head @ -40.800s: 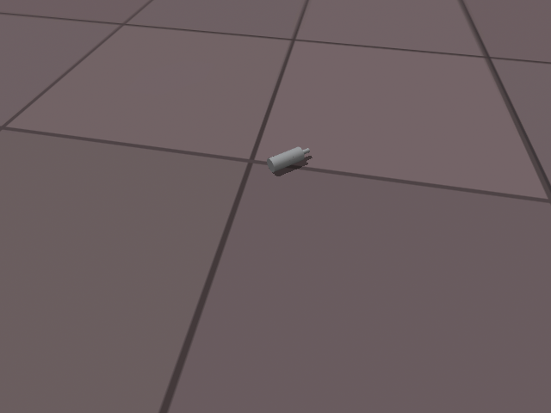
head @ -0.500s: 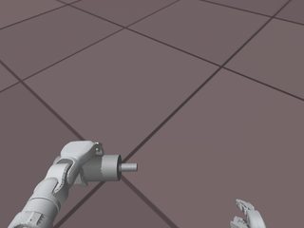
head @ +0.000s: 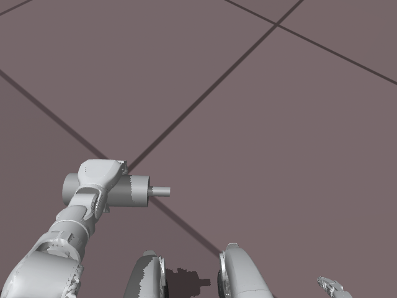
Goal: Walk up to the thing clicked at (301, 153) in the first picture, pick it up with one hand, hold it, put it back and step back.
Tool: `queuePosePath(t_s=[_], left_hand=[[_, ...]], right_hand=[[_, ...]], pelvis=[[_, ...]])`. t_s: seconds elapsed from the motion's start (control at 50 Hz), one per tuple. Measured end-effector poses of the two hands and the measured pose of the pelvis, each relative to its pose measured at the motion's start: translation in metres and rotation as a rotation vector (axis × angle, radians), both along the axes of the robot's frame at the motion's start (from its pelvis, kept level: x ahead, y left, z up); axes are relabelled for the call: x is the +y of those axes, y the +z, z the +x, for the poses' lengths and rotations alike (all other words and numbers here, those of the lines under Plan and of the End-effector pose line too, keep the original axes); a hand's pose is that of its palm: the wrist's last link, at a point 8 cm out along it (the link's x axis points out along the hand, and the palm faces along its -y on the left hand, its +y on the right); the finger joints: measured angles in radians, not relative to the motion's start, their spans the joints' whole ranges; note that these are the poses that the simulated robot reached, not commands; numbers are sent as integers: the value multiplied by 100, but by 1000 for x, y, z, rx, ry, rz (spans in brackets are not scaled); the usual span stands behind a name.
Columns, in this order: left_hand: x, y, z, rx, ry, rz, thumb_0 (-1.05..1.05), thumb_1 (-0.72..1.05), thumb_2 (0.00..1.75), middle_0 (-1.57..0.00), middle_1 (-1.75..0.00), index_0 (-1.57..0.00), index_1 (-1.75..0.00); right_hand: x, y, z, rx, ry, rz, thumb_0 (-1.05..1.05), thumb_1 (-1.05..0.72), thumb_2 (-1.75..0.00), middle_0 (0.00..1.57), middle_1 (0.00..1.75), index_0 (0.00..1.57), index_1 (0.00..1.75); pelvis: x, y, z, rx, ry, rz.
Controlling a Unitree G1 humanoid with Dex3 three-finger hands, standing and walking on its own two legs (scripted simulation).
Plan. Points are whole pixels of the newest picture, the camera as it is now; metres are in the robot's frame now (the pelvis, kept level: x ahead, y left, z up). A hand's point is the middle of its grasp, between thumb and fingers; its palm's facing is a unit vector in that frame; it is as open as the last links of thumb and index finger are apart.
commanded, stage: crouch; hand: left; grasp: from above
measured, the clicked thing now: (120, 190) +0.37 +0.17 -0.14
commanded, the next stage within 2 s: lower in 1.48 s
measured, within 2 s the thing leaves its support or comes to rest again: neither
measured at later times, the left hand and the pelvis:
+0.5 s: hand (132, 196) +0.42 +0.18 -0.34, palm faces -0.45 +0.04 -0.89, open 10.5 cm; pelvis -0.03 +0.00 -0.19, yaw -1 degrees
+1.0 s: hand (141, 195) +0.45 +0.17 -0.44, palm faces -0.47 +0.02 -0.88, open 10.5 cm; pelvis -0.04 -0.01 -0.28, yaw -3 degrees
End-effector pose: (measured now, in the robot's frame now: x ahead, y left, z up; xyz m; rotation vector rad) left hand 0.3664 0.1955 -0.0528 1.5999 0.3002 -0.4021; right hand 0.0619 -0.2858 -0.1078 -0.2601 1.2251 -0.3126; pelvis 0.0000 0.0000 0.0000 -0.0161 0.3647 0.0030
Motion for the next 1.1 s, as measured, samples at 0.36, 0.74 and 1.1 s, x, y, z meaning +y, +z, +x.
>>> queuePosePath(t_s=[0.36,0.74,1.1], left_hand=[[-9,-171,47,31,22,-8,-2,-7,51,-70,-54,-70,-52],[-21,-296,78,20,22,-37,-1,-8,53,-69,-56,-69,-54],[-29,-346,94,41,14,-47,-1,-7,52,-67,-58,-67,-56]], right_hand=[[27,-158,-67,145,-27,34,0,-90,-90,20,30,20,30],[8,-247,-59,184,73,26,0,-91,-90,20,30,20,30],[11,-290,-100,271,51,60,0,-92,-90,20,30,20,30]], pelvis=[[6,-148,-32,234,-1,-25],[-4,-246,-37,296,-11,-40],[-5,-296,-43,271,-29,-45]])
